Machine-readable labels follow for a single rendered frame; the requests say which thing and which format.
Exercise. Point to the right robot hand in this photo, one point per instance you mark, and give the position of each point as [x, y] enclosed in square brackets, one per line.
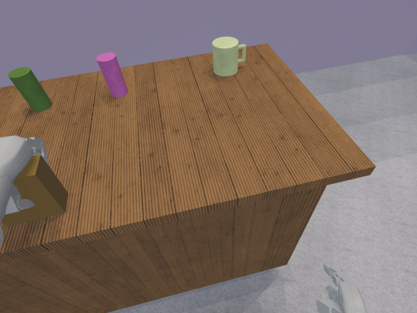
[347, 299]

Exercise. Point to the table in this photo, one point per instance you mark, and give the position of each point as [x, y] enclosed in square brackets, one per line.
[189, 180]

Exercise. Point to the sponge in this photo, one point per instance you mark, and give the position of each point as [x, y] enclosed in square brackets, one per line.
[38, 183]

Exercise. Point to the left robot hand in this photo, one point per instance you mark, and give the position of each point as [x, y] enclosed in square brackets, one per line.
[15, 153]

